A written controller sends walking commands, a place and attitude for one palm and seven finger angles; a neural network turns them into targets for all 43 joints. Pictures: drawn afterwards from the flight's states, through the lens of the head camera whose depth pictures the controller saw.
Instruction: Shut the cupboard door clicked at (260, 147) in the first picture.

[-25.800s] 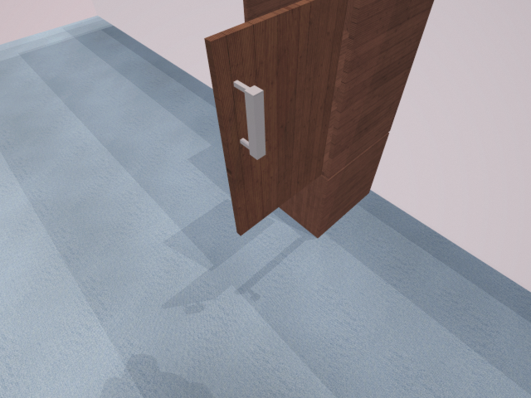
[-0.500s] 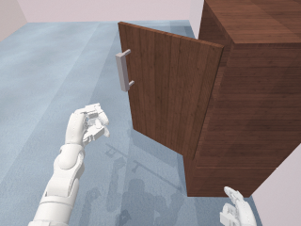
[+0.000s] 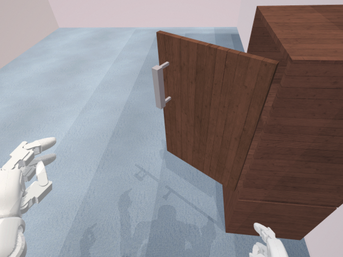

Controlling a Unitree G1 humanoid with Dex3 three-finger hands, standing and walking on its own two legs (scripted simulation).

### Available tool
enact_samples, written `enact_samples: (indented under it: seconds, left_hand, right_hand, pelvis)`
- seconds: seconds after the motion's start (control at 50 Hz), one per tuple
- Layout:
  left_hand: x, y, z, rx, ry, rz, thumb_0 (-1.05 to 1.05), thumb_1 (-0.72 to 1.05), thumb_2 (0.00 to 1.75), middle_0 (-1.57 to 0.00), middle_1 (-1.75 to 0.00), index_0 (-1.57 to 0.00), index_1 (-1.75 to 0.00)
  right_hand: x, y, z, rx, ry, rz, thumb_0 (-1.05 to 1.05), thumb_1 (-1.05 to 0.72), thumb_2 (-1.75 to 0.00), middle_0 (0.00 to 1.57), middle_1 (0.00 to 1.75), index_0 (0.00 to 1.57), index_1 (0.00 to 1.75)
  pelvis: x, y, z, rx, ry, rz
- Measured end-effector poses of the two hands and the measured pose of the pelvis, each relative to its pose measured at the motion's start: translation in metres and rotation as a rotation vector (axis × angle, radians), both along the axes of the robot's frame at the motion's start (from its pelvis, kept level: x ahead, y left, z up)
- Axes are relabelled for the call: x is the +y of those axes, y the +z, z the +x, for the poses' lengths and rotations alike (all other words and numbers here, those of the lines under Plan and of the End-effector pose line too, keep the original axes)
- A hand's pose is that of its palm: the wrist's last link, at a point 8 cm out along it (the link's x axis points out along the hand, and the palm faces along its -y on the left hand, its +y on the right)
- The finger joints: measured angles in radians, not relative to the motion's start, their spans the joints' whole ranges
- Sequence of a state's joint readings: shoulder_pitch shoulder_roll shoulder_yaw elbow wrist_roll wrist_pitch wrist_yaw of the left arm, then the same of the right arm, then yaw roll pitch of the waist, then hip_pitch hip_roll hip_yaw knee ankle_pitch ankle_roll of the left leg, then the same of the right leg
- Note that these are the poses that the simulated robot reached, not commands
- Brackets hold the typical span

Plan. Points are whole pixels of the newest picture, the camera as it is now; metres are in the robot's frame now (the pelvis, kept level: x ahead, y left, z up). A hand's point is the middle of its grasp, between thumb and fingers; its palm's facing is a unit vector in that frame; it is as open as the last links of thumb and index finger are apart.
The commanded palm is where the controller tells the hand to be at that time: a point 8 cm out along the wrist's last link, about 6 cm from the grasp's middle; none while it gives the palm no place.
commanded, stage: draw the hand back to the body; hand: left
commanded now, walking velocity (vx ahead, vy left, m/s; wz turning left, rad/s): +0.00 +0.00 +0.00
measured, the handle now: (163, 85) +0.65 +0.11 +0.07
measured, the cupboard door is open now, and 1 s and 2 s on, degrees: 57 57 57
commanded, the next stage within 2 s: step back with the hand held close in 0.42 s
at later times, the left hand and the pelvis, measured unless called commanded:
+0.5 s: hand (44, 183) +0.19 +0.25 +0.16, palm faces +0.46 -0.79 -0.41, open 7.4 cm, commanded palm +0.14 +0.29 +0.17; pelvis +0.00 -0.01 +0.00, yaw +0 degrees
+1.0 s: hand (20, 191) +0.17 +0.29 +0.16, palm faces +0.37 -0.77 -0.52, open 7.4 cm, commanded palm +0.11 +0.32 +0.17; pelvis -0.04 +0.02 -0.01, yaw -1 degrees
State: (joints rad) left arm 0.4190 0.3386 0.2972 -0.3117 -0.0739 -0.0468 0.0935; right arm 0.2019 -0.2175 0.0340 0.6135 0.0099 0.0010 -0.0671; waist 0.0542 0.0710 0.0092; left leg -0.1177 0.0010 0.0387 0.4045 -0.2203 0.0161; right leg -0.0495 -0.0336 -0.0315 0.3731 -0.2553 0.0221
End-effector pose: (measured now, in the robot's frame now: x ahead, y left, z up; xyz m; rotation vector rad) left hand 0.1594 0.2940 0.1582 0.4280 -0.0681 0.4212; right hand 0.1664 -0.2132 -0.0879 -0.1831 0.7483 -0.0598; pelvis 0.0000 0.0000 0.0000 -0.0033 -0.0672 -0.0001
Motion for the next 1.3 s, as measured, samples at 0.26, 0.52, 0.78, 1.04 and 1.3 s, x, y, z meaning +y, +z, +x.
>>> enact_samples:
  seconds: [0.26, 0.52, 0.78, 1.04, 1.3]
  left_hand:
    - [0.007, 0.006, -0.023, -0.025, 0.104, 0.024, 0.01, 0.89, 0.9, -0.24, -0.34, -0.24, -0.34]
    - [-0.007, 0.019, -0.011, -0.059, 0.034, 0.066, 0.01, 0.89, 0.89, -0.21, -0.3, -0.21, -0.3]
    - [0.005, 0.002, -0.001, 0.036, -0.028, 0.105, 0.01, 0.89, 0.89, -0.21, -0.3, -0.21, -0.3]
    - [0.033, 0.021, -0.034, -0.071, -0.08, 0.191, 0.01, 0.89, 0.89, -0.21, -0.3, -0.21, -0.3]
    - [0.031, 0.008, -0.11, -0.172, 0.001, 0.173, 0.01, 0.88, 0.89, -0.21, -0.3, -0.21, -0.3]
  right_hand:
    - [-0.012, 0.002, 0.012, -0.046, 0.018, -0.024, 0.01, -0.91, -0.9, 0.2, 0.3, 0.2, 0.3]
    - [-0.018, 0.007, 0.013, -0.078, -0.01, -0.013, 0.01, -0.91, -0.9, 0.2, 0.3, 0.2, 0.3]
    - [-0.029, -0.003, -0.003, 0.045, -0.09, -0.069, 0.01, -0.91, -0.9, 0.2, 0.3, 0.2, 0.3]
    - [-0.002, 0.014, -0.038, -0.012, -0.106, -0.091, 0.01, -0.91, -0.9, 0.2, 0.3, 0.2, 0.3]
    - [0.0, -0.005, -0.103, 0.008, -0.033, -0.109, 0.01, -0.9, -0.9, 0.2, 0.3, 0.2, 0.3]
  pelvis:
    - [-0.005, 0.0, -0.002, 0.003, 0.014, 0.005]
    - [-0.013, -0.001, 0.004, -0.002, 0.0, 0.003]
    - [0.002, -0.005, -0.004, 0.087, -0.002, -0.011]
    - [0.024, -0.011, -0.045, 0.084, -0.019, -0.013]
    - [0.016, -0.024, -0.096, 0.05, 0.035, -0.037]
